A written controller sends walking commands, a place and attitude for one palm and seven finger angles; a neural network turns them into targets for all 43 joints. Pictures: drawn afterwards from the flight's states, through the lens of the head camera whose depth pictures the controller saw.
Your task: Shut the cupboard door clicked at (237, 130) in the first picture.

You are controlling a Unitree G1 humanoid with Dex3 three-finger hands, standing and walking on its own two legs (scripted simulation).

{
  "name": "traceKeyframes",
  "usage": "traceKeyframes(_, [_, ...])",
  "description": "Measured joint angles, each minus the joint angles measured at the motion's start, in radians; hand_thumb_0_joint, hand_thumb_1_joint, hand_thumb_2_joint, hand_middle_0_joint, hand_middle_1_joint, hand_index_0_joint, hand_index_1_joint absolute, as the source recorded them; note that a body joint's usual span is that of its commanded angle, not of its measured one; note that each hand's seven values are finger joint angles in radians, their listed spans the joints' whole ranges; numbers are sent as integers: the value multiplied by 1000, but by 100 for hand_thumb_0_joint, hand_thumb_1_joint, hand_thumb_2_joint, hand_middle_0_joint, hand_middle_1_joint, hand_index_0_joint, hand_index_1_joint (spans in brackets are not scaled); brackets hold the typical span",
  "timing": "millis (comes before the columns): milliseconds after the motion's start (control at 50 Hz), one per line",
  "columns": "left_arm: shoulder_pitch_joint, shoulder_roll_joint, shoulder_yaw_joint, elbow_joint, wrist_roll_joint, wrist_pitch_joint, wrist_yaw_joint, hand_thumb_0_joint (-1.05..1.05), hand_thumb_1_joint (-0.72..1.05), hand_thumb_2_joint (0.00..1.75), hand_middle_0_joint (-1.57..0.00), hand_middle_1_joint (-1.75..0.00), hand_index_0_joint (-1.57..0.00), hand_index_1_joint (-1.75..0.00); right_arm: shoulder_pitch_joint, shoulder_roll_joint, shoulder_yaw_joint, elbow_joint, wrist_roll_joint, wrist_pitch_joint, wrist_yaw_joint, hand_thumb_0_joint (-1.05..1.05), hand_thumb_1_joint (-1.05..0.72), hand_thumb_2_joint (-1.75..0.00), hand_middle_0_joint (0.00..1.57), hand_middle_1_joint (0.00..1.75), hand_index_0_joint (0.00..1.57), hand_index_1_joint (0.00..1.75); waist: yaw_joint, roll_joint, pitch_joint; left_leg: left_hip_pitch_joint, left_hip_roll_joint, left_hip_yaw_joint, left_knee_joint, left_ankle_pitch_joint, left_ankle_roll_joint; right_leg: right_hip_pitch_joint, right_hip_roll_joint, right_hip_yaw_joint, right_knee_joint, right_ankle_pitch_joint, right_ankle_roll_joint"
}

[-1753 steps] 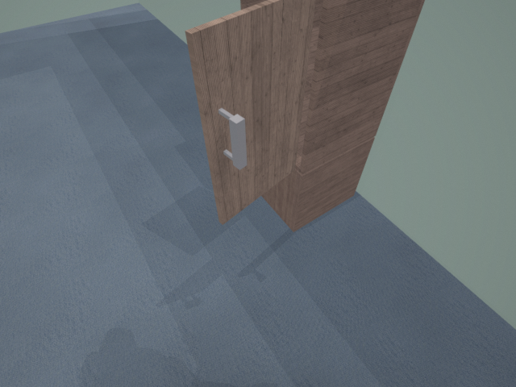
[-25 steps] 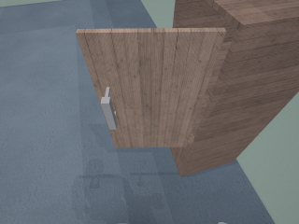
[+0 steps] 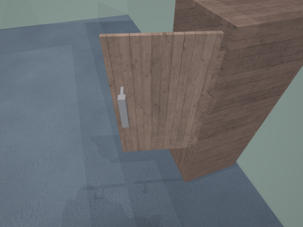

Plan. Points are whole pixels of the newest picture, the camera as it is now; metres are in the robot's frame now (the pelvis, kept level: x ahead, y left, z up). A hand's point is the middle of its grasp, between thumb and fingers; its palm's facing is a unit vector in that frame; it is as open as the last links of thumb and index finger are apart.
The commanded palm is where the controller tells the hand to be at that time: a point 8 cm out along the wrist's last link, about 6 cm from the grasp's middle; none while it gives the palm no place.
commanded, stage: come to a stop and stand still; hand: left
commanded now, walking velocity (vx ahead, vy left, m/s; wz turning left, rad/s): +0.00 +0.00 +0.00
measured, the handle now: (123, 107) +0.50 +0.13 +0.01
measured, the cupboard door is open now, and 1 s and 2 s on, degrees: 75 75 75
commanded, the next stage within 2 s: look again from close up in 0.60 s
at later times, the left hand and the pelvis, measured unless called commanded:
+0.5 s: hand out of the picture -0.06 +0.22 -0.16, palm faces +0.06 -0.98 -0.20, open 7.4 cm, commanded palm none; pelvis -0.03 +0.04 +0.01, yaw +2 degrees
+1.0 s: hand out of the picture +0.02 +0.21 -0.17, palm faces +0.02 -0.98 -0.17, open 7.4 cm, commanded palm none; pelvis +0.02 +0.04 +0.01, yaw +1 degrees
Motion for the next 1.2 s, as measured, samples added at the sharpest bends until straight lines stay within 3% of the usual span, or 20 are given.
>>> traceKeyframes(180, [30, -6, 0, 8, 8, 1, -22, 1, 91, 90, -20, -30, -20, -30, 36, -4, 9, 36, -6, 2, -5, 1, -92, -90, 21, 30, 20, 29, 4, -5, -7, -11, -39, 32, -80, 68, 44, -29, -13, 66, -45, 18, 6])
traceKeyframes(420, [124, -14, 2, 93, 7, 1, -20, 1, 91, 90, -19, -30, -20, -30, 58, -9, 5, 104, -1, 4, -8, 1, -91, -90, 21, 30, 20, 29, 12, -18, -2, -11, -63, 13, -136, 111, 60, -19, 2, 111, -95, 20, 2])
traceKeyframes(680, [142, -39, -17, 155, 5, -23, -18, 1, 91, 90, -19, -30, -20, -30, 21, 8, 11, 138, 7, -22, -14, 1, -91, -90, 20, 30, 20, 29, 22, -46, -14, 19, -83, 11, -173, 114, 67, 13, 2, 149, -140, 99, 16])
traceKeyframes(880, [96, -36, -28, 157, 3, -39, -13, 1, 91, 90, -19, -30, -20, -30, 14, 21, 20, 156, 12, -43, -15, 1, -92, -90, 21, 30, 20, 29, 17, -59, -22, 52, -82, 10, -200, 98, 61, 41, 2, 151, -162, 84, 41])
traceKeyframes(1200, [17, -12, -25, 147, -7, -41, -7, 1, 91, 90, -19, -30, -20, -30, 16, 16, 28, 191, 14, -56, -26, 1, -91, -90, 20, 30, 20, 29, 1, -56, 0, 94, -68, 5, -197, 46, 44, 85, 16, 150, -165, 39, 27])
